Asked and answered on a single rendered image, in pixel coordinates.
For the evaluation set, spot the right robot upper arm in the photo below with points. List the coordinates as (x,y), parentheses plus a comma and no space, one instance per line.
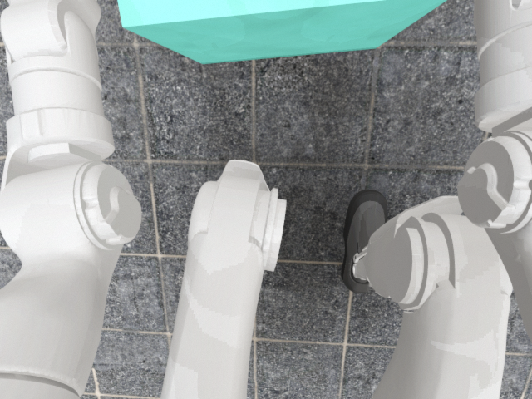
(495,193)

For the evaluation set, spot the carton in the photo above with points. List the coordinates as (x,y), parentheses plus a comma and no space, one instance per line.
(214,31)

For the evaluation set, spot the robot right thigh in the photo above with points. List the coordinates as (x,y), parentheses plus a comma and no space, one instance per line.
(452,346)

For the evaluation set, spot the left robot upper arm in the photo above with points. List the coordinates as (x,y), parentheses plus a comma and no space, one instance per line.
(68,226)

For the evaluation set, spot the right robot forearm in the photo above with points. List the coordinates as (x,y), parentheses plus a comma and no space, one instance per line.
(504,50)

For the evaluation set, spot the left robot forearm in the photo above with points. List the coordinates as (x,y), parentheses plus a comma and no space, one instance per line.
(53,70)

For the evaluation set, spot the right robot foot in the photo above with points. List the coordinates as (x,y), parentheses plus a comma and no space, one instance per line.
(366,213)

